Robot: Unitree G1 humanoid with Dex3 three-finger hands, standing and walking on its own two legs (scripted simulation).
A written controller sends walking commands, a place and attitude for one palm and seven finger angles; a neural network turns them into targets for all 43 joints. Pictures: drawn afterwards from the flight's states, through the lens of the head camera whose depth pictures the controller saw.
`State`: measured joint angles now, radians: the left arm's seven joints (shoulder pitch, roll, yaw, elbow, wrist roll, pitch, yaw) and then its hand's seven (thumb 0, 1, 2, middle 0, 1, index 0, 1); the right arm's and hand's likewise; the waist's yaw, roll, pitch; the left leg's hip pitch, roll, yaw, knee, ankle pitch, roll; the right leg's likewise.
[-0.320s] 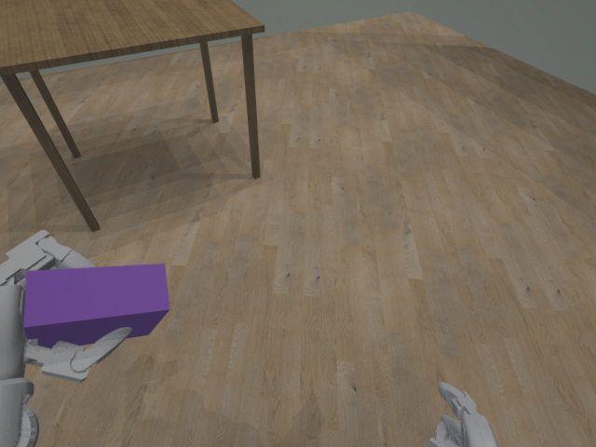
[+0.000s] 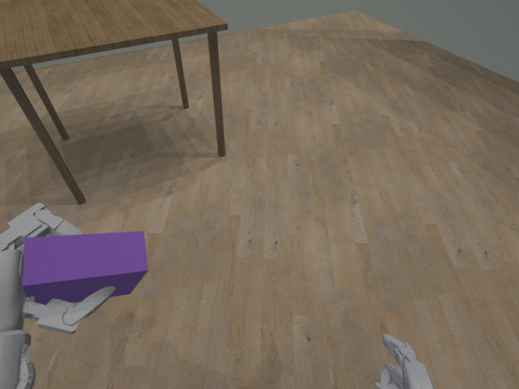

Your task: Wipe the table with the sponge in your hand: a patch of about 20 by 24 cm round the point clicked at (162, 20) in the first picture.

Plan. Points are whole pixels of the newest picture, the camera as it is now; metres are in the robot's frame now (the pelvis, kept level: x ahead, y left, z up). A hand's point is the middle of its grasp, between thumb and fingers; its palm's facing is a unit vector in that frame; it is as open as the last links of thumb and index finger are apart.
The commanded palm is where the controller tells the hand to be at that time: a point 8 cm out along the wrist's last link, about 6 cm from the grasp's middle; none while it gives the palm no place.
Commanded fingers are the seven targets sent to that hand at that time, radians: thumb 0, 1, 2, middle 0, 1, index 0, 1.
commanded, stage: look at it before walking up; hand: left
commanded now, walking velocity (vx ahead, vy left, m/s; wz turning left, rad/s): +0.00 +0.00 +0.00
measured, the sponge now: (103, 268) +0.23 +0.21 +0.14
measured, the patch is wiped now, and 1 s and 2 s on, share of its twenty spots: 0.00 0.00 0.00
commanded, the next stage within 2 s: walk to a spot facing it in 0.08 s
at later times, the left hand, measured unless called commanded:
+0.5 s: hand (48, 265) +0.21 +0.26 +0.16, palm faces +0.47 -0.79 -0.40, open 9.3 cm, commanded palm +0.16 +0.29 +0.18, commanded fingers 0.00 0.10 1.30 -1.20 -1.60 -1.20 -1.60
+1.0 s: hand (56, 188) +0.31 +0.29 +0.18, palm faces +0.52 -0.74 -0.42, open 9.3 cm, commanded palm +0.25 +0.32 +0.18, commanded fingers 0.00 0.10 1.30 -1.20 -1.60 -1.20 -1.60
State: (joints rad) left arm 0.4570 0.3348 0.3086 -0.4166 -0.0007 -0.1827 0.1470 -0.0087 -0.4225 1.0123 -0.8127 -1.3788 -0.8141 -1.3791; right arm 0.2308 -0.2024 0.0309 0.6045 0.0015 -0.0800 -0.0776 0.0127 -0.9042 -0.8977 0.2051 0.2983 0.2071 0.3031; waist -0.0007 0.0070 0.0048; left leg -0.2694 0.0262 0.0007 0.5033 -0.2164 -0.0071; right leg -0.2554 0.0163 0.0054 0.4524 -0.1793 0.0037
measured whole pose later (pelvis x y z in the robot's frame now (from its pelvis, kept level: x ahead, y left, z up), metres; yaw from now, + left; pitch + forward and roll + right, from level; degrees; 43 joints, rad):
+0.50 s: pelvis +0.02 +0.00 -0.01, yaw +4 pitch -1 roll -2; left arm 0.48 0.36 0.35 -0.45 0.00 -0.19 0.16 -0.01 -0.42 1.01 -0.81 -1.38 -0.82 -1.38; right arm 0.29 -0.20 0.02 0.63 -0.01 -0.06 -0.09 0.01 -0.90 -0.90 0.20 0.30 0.21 0.30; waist -0.03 0.02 -0.03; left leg -0.33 0.01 -0.05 0.66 -0.32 0.01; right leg -0.29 -0.01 -0.07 0.64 -0.40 0.00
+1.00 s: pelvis +0.14 +0.02 +0.00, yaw +10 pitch +0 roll -1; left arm 0.48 0.37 0.35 -0.55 -0.01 -0.22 0.14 -0.01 -0.43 1.02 -0.82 -1.38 -0.82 -1.38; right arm 0.21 -0.11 0.04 0.61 0.00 -0.12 -0.05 0.01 -0.90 -0.90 0.21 0.30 0.21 0.30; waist 0.01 0.00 0.03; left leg -0.15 0.09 0.10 0.45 -0.30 -0.01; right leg -0.56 -0.10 -0.12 0.99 -0.33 0.05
